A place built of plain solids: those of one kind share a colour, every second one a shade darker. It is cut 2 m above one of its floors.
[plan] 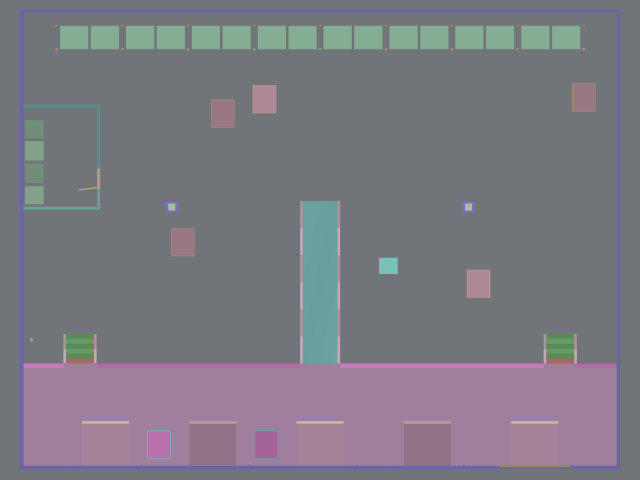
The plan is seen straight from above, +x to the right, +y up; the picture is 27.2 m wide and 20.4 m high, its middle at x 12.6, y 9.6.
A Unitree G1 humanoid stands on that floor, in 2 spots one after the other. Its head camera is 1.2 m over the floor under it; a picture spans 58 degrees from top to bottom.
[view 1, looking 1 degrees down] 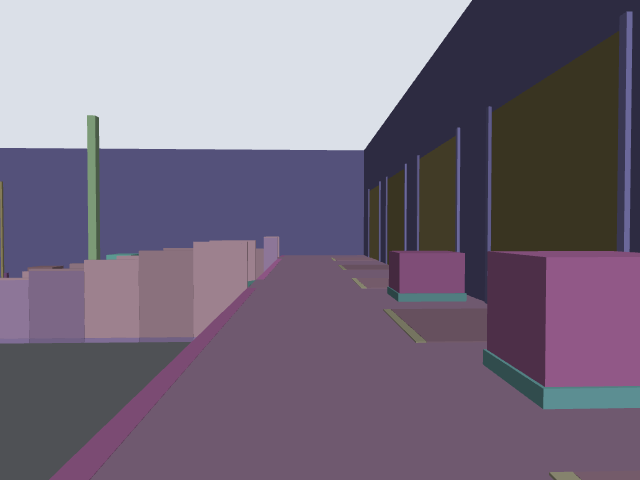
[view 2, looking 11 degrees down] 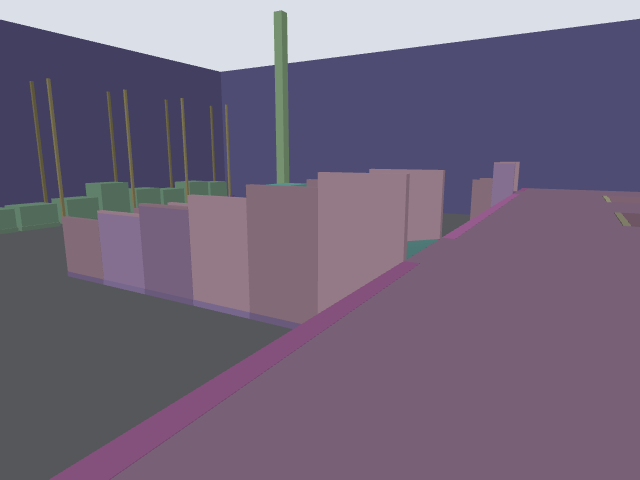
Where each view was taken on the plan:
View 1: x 2.40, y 3.12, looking -2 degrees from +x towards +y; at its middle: wall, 22.83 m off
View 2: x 7.05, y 2.76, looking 30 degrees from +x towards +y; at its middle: dock_south_cheek_whole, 5.53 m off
